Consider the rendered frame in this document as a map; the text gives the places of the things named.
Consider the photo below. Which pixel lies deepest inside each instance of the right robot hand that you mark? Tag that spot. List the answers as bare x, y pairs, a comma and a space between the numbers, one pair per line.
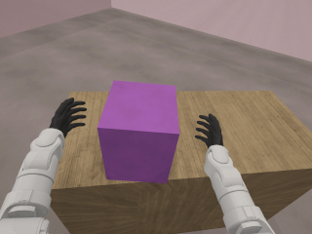
214, 135

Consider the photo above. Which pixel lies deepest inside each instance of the robot right forearm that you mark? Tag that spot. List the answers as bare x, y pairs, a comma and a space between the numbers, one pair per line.
240, 214

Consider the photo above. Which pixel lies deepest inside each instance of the robot left forearm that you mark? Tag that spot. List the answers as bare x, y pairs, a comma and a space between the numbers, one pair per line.
30, 196

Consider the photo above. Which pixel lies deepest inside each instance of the left robot hand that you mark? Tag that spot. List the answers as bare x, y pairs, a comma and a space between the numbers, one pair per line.
62, 119

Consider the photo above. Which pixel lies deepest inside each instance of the carton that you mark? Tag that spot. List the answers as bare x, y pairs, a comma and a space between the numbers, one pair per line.
138, 131

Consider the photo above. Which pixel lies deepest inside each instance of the pedestal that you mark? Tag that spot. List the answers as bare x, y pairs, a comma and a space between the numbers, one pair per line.
269, 146

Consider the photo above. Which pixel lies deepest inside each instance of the robot left upper arm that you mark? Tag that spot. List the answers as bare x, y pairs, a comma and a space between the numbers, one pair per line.
24, 225

